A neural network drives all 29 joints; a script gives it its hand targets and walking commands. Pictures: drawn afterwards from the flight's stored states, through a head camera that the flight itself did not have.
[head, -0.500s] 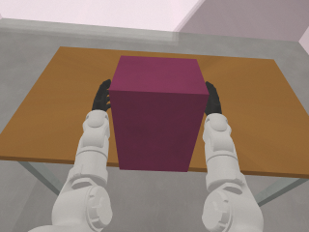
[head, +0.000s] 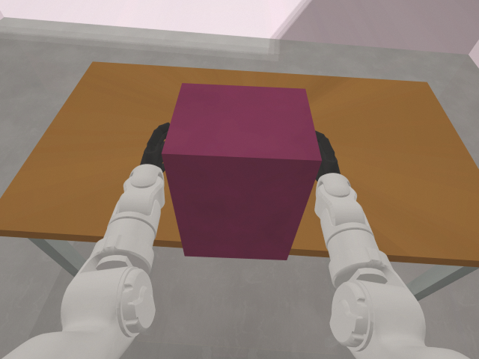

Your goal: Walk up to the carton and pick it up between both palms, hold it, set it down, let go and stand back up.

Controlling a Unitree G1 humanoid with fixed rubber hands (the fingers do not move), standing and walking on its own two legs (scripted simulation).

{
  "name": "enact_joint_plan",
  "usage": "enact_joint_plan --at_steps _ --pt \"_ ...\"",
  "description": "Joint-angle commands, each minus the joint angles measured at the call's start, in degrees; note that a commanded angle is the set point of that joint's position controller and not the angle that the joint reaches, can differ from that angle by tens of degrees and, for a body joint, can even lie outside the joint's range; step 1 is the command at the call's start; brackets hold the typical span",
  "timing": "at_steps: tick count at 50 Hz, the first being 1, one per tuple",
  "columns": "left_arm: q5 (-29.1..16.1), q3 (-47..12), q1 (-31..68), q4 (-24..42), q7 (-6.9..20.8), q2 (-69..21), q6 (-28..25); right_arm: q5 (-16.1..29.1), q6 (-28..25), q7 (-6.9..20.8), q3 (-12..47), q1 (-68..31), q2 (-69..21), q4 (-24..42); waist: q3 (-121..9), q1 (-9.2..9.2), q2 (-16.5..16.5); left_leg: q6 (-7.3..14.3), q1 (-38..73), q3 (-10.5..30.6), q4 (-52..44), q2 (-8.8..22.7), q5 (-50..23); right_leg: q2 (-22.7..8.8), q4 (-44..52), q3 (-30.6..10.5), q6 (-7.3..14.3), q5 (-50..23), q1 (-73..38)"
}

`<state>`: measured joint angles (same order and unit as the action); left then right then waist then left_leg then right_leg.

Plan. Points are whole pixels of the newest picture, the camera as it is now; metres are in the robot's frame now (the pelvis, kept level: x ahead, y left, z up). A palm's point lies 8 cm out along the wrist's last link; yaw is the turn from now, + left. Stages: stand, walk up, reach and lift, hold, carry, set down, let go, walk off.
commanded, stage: set down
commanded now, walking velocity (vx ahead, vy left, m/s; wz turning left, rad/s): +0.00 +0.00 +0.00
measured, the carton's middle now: (239, 180) +0.41 +0.02 +0.05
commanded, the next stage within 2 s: none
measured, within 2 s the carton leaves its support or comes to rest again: rests again in 0.26 s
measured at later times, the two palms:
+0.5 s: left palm (119, 168) +0.40 +0.23 +0.08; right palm (331, 177) +0.41 -0.14 +0.07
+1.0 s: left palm (110, 109) +0.44 +0.22 +0.17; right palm (363, 122) +0.44 -0.16 +0.18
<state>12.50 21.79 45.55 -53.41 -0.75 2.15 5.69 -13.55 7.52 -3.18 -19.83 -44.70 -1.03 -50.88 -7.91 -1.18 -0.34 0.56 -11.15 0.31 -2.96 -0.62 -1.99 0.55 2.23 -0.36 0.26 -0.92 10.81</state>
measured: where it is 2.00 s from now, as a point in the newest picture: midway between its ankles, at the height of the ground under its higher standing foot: outside the picture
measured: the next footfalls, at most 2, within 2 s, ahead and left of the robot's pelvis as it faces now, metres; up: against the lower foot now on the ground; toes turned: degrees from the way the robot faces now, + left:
none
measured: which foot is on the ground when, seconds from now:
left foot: down 0.00-1.00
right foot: down 0.00-1.00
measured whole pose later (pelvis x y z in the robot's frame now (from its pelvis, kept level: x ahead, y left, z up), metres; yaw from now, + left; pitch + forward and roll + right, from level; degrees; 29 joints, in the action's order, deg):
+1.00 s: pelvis -0.03 +0.01 -0.01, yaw +0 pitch +12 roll +0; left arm -16.4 2.3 64.5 -56.7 -7.2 21.3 21.7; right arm 16.3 24.4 -11.7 -1.8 -63.4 16.7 -52.2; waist -6.4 -0.5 -0.9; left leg 1.3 -21.3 -0.5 13.9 -1.5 4.6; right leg -0.2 -14.5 -1.0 -0.6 5.5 21.0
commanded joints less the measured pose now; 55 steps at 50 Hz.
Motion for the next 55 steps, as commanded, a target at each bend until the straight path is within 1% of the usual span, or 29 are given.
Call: enact_joint_plan --at_steps 1,3,5,6,7,8,10,11,13,14,16,19,20,23,24,26,29,31,34,35,36,37,40,43,46,47,51,54,55 --pt "-8.7 -6.9 30.0 8.0 -4.1 9.6 -1.5 9.6 -1.6 -4.5 8.0 -30.4 6.7 9.4 -31.1 -0.58 0.4 -0.6 7.1 -2.7 10.0 -1.7 -12.1 1.4 -10.9 1.2 -1.9 -13.0 -12.0" --pt "-10.8 -7.7 32.4 10.7 -5.4 12.9 -2.1 12.2 -2.3 -6.2 9.3 -32.6 9.0 10.9 -38.3 -1.02 0.1 -0.6 8.1 -2.5 12.7 -2.1 -16.6 1.7 -13.9 0.8 -2.2 -17.8 -13.3" --pt "-13.0 -9.1 33.1 12.6 -6.0 14.8 -3.0 13.6 -3.3 -7.6 10.1 -33.7 11.0 13.7 -45.0 -0.91 0.4 -0.7 10.3 -2.4 15.1 -2.5 -23.8 1.6 -16.9 0.4 -2.6 -25.6 -14.4" --pt "-13.8 -9.5 32.9 13.7 -6.2 16.0 -3.3 14.8 -3.6 -8.1 11.6 -33.5 11.5 15.3 -48.2 -1.39 0.1 -1.0 10.9 -1.8 16.1 -2.4 -27.3 1.7 -18.2 0.3 -2.6 -28.9 -15.2" --pt "-14.1 -10.2 32.9 14.8 -6.2 16.8 -3.6 15.5 -3.7 -8.2 11.8 -33.3 11.9 15.1 -50.4 -1.36 1.5 -1.5 11.2 -2.1 16.9 -2.7 -30.4 1.7 -19.0 0.0 -2.6 -31.6 -16.0" --pt "-14.7 -10.7 31.6 14.5 -6.1 16.9 -3.5 15.9 -3.8 -8.3 12.6 -32.1 12.4 15.3 -51.6 -2.04 0.9 -1.5 12.4 -1.7 17.3 -2.6 -33.2 1.8 -19.3 0.0 -2.6 -33.1 -16.1" --pt "-15.3 -11.7 28.9 12.7 -5.9 17.3 -3.4 16.8 -3.7 -8.1 12.9 -29.7 12.9 13.1 -50.0 -1.83 2.2 -1.9 12.7 -1.6 18.1 -2.6 -35.5 1.7 -19.7 -0.2 -2.6 -34.5 -15.3" --pt "-15.3 -11.8 26.9 11.1 -5.7 16.9 -3.2 17.0 -3.3 -7.7 13.3 -27.3 12.6 11.1 -47.5 -2.18 1.6 -2.4 12.7 -1.2 17.8 -2.5 -37.2 1.8 -19.2 -0.2 -2.5 -33.7 -14.4" --pt "-16.2 -12.7 24.0 7.6 -4.7 16.4 -2.5 17.7 -2.3 -6.5 14.0 -24.3 12.3 6.9 -41.3 -2.31 0.9 -2.7 11.8 -1.1 17.6 -2.4 -36.5 1.8 -18.1 -0.4 -2.8 -31.4 -13.2" --pt "-16.6 -13.1 22.3 5.9 -4.4 16.1 -2.0 18.0 -1.8 -6.0 14.3 -22.8 12.1 5.2 -37.8 -2.15 -0.2 -2.5 11.8 -0.8 17.2 -2.3 -35.3 1.9 -17.7 -0.4 -2.8 -30.2 -12.3" --pt "-17.6 -14.0 20.9 3.4 -3.5 16.3 -1.5 18.9 -1.3 -5.0 14.6 -20.9 13.0 2.9 -32.3 -2.08 -0.2 -2.3 10.4 -0.3 16.5 -2.0 -30.9 1.9 -16.3 -0.6 -2.8 -25.7 -10.5" --pt "-20.2 -16.1 23.7 1.8 -2.4 17.6 -0.8 20.2 -0.7 -4.3 14.7 -22.8 14.7 1.1 -25.4 -0.66 -0.5 -2.4 9.1 -0.2 16.0 -1.9 -25.0 2.3 -15.5 -0.3 -2.8 -19.9 -7.1" --pt "-20.8 -16.4 25.3 2.4 -2.1 18.6 -0.7 20.9 -0.5 -4.3 14.9 -24.2 15.3 1.5 -24.8 -0.78 0.1 -2.4 8.3 -0.1 16.2 -1.8 -22.8 2.2 -15.0 -0.6 -2.5 -17.3 -6.5" --pt "-23.4 -17.6 32.4 8.7 -2.4 21.4 -1.3 21.8 -1.1 -5.4 14.2 -31.1 18.5 8.1 -31.3 0.43 0.1 -2.3 9.7 -0.1 18.0 -1.5 -23.0 2.0 -15.9 -0.3 -2.3 -17.2 -6.5" --pt "-24.1 -18.1 35.7 11.6 -2.6 22.1 -1.7 22.5 -1.5 -5.9 14.3 -33.9 19.3 10.6 -34.7 0.63 1.8 -2.3 10.4 -0.1 18.8 -1.5 -24.0 2.0 -16.6 -0.4 -2.2 -18.1 -6.4" --pt "-25.1 -18.3 40.2 16.6 -3.7 23.6 -1.7 23.4 -1.8 -7.1 14.1 -38.5 21.0 15.7 -42.0 0.55 3.2 -2.5 12.8 -0.3 19.8 -1.2 -24.1 1.7 -16.7 0.1 -1.4 -16.0 -6.0" --pt "-26.5 -19.8 42.2 17.5 -4.9 23.2 0.6 24.9 0.3 -8.2 15.8 -41.7 20.8 18.8 -45.8 0.32 3.7 -2.8 12.4 -0.4 20.4 -0.9 -20.0 1.4 -16.8 0.6 -0.6 -11.7 -4.7" --pt "-26.6 -20.2 42.3 15.3 -5.3 23.5 3.4 25.3 3.1 -8.7 16.1 -41.5 21.0 16.9 -44.5 0.32 5.4 -2.9 10.5 -0.5 20.3 -0.8 -14.1 1.1 -16.4 0.6 -0.2 -6.0 -3.3" --pt "-26.1 -19.8 42.0 9.2 -5.6 24.1 7.8 25.0 7.9 -8.6 15.7 -40.8 21.7 9.5 -37.2 0.61 3.8 -2.5 5.8 -0.6 18.8 -1.0 -2.0 0.8 -15.9 0.9 -0.2 3.0 -0.5" --pt "-25.7 -19.0 42.0 7.2 -5.7 24.9 9.1 25.0 9.4 -8.5 15.2 -40.1 22.1 6.4 -33.9 0.32 4.3 -2.2 3.9 -0.8 18.3 -0.9 2.6 0.6 -16.0 1.0 -0.1 6.4 0.1" --pt "-26.1 -19.0 41.3 4.7 -5.7 24.8 10.2 25.2 10.6 -8.4 15.4 -40.0 22.3 4.6 -31.3 0.43 3.3 -1.9 2.6 -1.0 17.9 -1.1 5.5 0.6 -16.1 0.8 -0.3 8.3 0.1" --pt "-26.2 -18.4 41.3 3.0 -5.7 25.4 11.1 24.9 11.7 -8.2 15.4 -40.3 22.9 3.1 -30.2 0.69 1.5 -1.7 1.9 -0.7 17.4 -0.6 7.4 0.8 -16.5 1.2 -0.8 9.2 0.0" --pt "-26.7 -17.4 44.0 0.7 -5.8 26.9 12.0 25.9 13.1 -8.0 14.6 -43.5 24.6 0.6 -26.8 0.37 0.0 -1.1 0.3 -0.2 17.5 -1.0 7.3 1.2 -18.1 0.9 -1.0 7.7 0.5" --pt "-27.4 -16.7 48.8 3.9 -6.4 28.9 11.7 27.7 12.6 -8.4 15.1 -49.1 25.9 6.0 -30.1 -0.20 0.3 -0.7 1.2 -0.3 18.7 -1.3 2.1 1.2 -19.0 0.6 -1.4 2.7 -1.6" --pt "-28.1 -17.1 50.2 8.7 -6.6 30.7 12.2 29.3 13.0 -8.8 16.0 -50.6 26.8 11.0 -37.4 -0.53 2.0 -0.8 6.8 -0.6 19.5 -1.7 -8.1 1.4 -19.2 0.4 -1.4 -5.4 -3.9" --pt "-29.1 -18.1 50.1 10.1 -6.7 30.6 12.9 30.0 13.7 -8.7 17.2 -50.8 26.7 11.8 -38.7 -0.80 1.2 -0.7 8.6 -0.2 20.0 -1.4 -11.8 1.6 -19.4 0.3 -1.4 -7.6 -5.0" --pt "-29.9 -19.5 44.1 10.2 -6.0 30.0 16.8 31.2 17.8 -7.6 18.4 -43.9 26.4 11.5 -39.1 -0.59 1.9 -2.0 13.4 0.0 20.3 -1.5 -24.3 2.0 -17.9 0.0 -1.3 -17.5 -9.3" --pt "-30.3 -19.2 41.6 13.1 -5.0 29.5 18.9 31.0 19.9 -6.5 18.1 -41.9 26.7 15.3 -39.0 -0.16 2.1 -2.0 17.0 0.6 19.4 -1.5 -29.4 2.2 -16.7 0.0 -1.6 -21.5 -10.3" --pt "-30.4 -19.4 41.0 14.4 -4.8 29.5 19.4 31.1 20.4 -6.3 17.9 -41.0 26.8 16.5 -38.1 -0.51 3.1 -2.1 17.9 0.6 19.5 -1.5 -31.9 2.2 -16.6 -0.2 -1.6 -23.0 -10.3"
